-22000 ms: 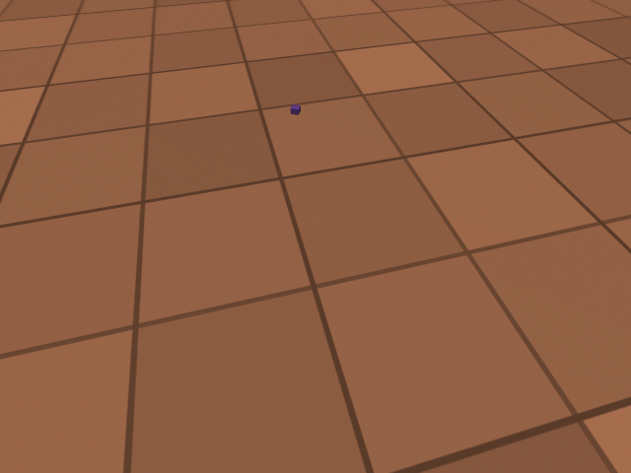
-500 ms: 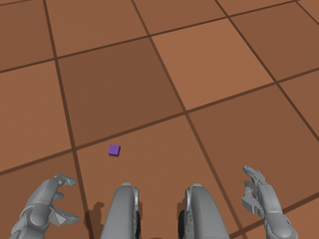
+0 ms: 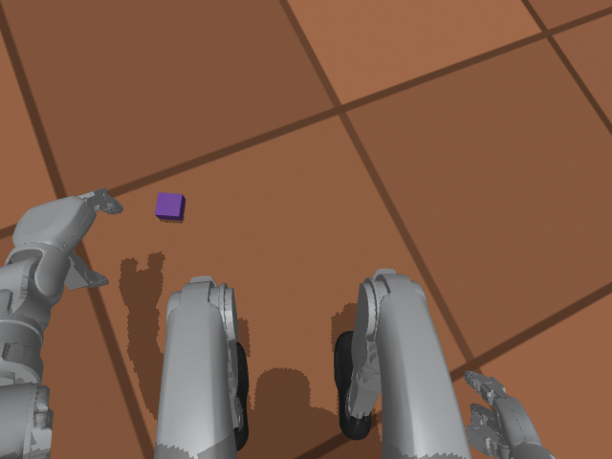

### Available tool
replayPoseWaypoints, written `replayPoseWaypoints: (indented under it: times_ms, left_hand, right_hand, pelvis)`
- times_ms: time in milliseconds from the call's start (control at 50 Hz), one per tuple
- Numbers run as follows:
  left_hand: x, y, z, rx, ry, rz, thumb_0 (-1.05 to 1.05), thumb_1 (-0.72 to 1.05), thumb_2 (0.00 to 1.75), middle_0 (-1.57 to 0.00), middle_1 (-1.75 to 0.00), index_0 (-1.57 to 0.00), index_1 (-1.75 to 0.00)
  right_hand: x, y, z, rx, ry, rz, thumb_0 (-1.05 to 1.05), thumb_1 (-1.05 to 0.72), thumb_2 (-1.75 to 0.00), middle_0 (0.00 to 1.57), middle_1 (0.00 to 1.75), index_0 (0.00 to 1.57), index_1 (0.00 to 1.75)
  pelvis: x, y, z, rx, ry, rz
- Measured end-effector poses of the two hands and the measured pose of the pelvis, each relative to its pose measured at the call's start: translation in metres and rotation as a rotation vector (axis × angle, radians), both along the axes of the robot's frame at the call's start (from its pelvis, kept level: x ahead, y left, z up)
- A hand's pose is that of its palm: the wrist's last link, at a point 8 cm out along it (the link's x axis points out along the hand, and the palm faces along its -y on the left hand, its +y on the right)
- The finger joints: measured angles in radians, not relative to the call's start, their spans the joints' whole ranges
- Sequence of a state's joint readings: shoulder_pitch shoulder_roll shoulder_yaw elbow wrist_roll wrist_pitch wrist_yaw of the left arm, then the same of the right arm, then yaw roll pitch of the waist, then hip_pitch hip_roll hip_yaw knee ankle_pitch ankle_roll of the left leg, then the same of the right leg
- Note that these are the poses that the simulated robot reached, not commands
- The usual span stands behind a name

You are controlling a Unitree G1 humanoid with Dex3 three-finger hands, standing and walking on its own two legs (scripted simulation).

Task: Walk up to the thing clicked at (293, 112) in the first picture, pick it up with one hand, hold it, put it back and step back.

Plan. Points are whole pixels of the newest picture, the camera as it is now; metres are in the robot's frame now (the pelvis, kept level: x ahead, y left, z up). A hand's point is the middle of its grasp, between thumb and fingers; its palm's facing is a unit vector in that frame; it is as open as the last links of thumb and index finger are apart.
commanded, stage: rise first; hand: left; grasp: from above
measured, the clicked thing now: (170, 206) +0.51 +0.27 -0.40
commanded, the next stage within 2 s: none
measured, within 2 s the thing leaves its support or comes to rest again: neither
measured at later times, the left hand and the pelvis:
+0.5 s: hand (106, 226) +0.42 +0.32 -0.22, palm faces -0.48 -0.07 -0.87, open 11.5 cm; pelvis +0.00 +0.01 -0.06, yaw -2 degrees
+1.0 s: hand (118, 220) +0.44 +0.32 -0.26, palm faces -0.46 -0.03 -0.89, open 11.7 cm; pelvis +0.00 +0.01 -0.09, yaw -3 degrees
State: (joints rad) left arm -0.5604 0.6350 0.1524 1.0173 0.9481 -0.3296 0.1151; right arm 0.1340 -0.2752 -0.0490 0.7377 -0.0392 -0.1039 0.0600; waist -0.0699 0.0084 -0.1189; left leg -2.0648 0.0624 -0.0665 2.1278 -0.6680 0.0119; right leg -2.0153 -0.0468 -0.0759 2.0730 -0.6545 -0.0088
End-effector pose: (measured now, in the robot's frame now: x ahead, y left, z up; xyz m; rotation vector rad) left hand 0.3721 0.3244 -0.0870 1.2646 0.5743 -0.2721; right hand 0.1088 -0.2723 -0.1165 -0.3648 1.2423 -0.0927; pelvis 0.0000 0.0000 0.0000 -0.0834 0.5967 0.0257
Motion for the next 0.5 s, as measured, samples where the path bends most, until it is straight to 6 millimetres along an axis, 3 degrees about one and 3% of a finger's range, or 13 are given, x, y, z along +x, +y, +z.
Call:
replayPoseWaypoints:
  times_ms: [180, 500]
  left_hand:
    - [0.022, 0.005, -0.037, 0.084, -0.051, -0.089, 0.00, -0.11, 0.68, -0.47, -0.59, -0.46, -0.60]
    - [0.051, -0.002, -0.076, 0.158, -0.058, -0.177, 0.00, -0.08, 0.64, -0.48, -0.53, -0.48, -0.54]
  right_hand:
    - [-0.028, 0.001, -0.019, -0.037, 0.090, -0.018, 0.01, -0.90, -0.90, 0.20, 0.30, 0.20, 0.29]
    - [-0.028, 0.002, -0.047, -0.043, 0.146, 0.020, 0.00, -0.91, -0.90, 0.20, 0.30, 0.20, 0.29]
  pelvis:
    - [-0.004, 0.008, -0.030, -0.025, -0.003, -0.002]
    - [-0.002, 0.008, -0.062, -0.033, -0.009, -0.005]
